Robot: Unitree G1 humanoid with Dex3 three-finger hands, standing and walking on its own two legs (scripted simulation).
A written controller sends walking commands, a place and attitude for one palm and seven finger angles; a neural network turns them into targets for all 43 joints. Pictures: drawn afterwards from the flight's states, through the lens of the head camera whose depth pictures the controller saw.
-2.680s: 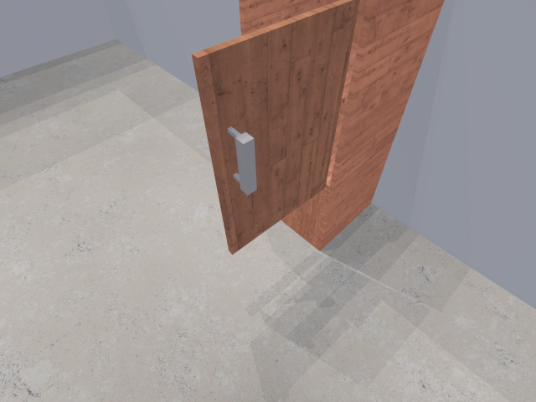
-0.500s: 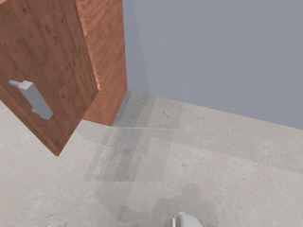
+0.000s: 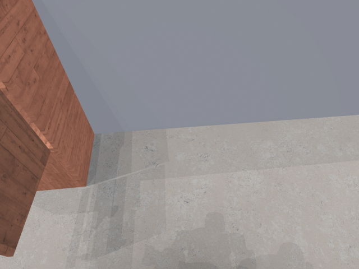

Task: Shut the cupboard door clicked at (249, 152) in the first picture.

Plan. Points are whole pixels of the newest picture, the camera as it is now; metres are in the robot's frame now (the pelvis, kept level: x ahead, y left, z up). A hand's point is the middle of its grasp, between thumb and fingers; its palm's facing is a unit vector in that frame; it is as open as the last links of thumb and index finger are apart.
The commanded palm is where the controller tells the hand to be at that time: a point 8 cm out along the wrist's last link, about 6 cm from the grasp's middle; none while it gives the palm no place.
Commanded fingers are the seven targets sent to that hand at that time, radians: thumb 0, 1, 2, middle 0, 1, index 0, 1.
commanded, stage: walk to a spot facing it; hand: left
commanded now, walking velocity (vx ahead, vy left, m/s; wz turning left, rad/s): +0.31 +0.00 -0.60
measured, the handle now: out of the picture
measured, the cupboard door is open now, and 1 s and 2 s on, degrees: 87 87 87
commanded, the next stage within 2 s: turn to face it in 1.04 s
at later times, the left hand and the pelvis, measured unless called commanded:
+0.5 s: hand (167, 186) +0.38 +0.06 -0.18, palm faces -0.33 -0.92 -0.20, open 7.4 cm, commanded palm none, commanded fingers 0.00 0.90 0.90 -0.20 -0.30 -0.20 -0.30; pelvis +0.18 -0.07 -0.03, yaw -18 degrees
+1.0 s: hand (177, 179) +0.40 +0.03 -0.18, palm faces -0.28 -0.95 -0.16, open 7.4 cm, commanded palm none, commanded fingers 0.00 0.90 0.90 -0.20 -0.30 -0.20 -0.30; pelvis +0.44 -0.15 -0.02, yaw -24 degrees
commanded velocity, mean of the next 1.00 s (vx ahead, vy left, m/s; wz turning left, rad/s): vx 0.35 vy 0.00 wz -0.30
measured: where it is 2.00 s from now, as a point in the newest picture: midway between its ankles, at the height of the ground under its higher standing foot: (228, 191)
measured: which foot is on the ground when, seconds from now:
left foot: up 0.00-0.02, down 0.04-0.44, up 0.46-0.98, down 1.00-1.00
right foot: down 0.00-0.02, up 0.04-0.42, down 0.44-1.00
